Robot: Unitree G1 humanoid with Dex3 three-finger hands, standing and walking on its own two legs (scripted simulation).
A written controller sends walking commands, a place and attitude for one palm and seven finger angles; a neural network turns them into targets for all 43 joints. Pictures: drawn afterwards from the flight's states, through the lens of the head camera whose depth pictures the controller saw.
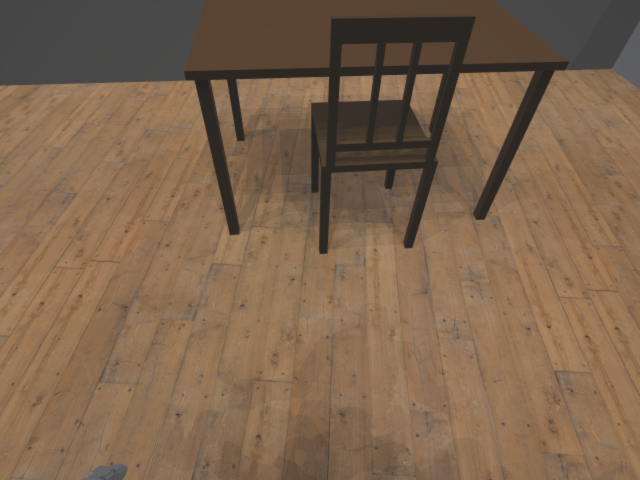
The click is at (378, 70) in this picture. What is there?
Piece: chair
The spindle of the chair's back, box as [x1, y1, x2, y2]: [366, 43, 385, 143]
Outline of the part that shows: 385,43 377,44 366,132 367,143 372,141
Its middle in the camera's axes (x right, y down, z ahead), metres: +0.16 -0.41 +1.13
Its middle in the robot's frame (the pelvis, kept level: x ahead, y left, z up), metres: +1.12 -0.09 -0.08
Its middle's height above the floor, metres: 0.69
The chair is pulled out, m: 0.00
